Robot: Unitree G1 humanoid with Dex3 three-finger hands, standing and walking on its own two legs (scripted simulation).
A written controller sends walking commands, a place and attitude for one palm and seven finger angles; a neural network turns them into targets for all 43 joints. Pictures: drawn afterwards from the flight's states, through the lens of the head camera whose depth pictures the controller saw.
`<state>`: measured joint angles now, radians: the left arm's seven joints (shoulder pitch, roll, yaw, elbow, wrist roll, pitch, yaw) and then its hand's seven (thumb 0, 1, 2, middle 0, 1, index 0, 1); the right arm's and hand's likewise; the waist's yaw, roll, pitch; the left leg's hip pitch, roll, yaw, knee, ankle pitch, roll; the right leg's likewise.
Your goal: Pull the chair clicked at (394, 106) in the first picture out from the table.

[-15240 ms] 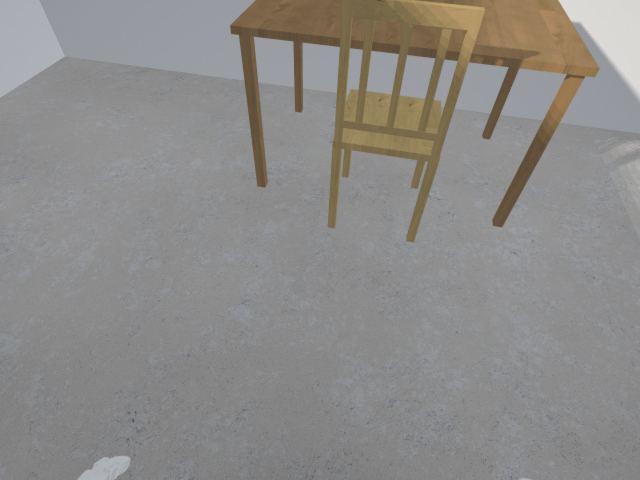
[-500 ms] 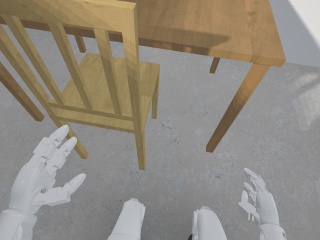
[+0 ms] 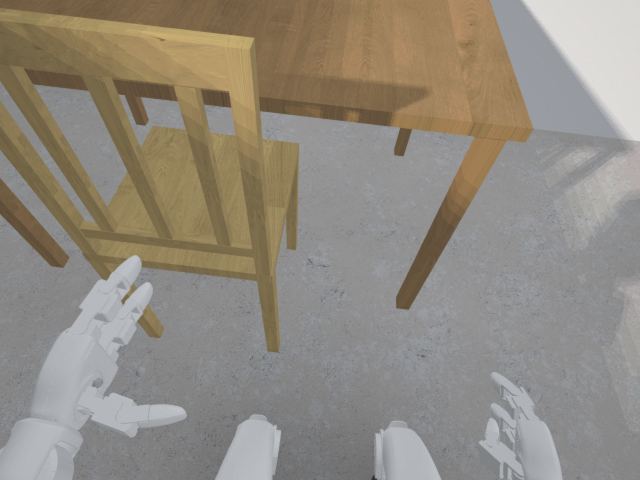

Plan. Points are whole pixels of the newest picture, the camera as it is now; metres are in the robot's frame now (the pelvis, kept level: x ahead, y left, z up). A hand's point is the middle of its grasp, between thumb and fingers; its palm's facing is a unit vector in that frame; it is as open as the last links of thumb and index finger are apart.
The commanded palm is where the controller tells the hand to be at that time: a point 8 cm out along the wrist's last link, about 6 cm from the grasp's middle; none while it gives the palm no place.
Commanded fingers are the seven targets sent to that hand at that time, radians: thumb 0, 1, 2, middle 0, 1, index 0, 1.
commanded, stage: raise the hand toward the chair's back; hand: left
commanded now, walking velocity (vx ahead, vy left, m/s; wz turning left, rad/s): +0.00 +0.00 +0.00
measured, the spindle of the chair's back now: (139, 171) +0.51 +0.31 +0.04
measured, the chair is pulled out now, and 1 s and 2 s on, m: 0.00 0.00 0.00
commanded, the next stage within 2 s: aim the fingers beside a spindle in 1.02 s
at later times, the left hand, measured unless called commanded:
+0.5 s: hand (153, 326) +0.26 +0.20 +0.08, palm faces -0.06 -1.00 -0.05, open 16.9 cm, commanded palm +0.24 +0.25 +0.08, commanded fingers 0.00 -0.50 0.30 -0.06 -0.08 -0.06 -0.08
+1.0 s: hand (169, 327) +0.26 +0.18 +0.08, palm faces -0.07 -1.00 -0.04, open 16.9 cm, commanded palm +0.24 +0.24 +0.08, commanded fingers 0.00 -0.50 0.30 -0.06 -0.08 -0.06 -0.08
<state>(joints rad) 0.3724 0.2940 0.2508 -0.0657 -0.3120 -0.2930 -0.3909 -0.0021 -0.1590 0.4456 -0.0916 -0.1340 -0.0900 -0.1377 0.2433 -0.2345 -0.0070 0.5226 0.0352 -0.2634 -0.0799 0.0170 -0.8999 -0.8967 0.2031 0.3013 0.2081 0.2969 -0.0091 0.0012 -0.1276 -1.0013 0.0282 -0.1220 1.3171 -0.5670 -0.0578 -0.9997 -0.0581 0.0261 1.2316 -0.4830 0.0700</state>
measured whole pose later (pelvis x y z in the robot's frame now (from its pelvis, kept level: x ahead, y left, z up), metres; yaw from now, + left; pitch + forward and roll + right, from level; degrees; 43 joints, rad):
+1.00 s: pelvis +0.02 -0.02 +0.02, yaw +0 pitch +15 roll -2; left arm 0.30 0.27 0.25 0.01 -0.31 -0.30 -0.38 -0.01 -0.50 0.30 -0.06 -0.08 -0.06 -0.08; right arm 0.25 -0.23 0.00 0.50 0.03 -0.20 -0.07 0.02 -0.90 -0.90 0.20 0.30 0.21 0.30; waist -0.01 0.02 -0.15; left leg -0.92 0.05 -0.13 1.23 -0.57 -0.08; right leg -0.94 -0.05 0.01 1.18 -0.50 0.06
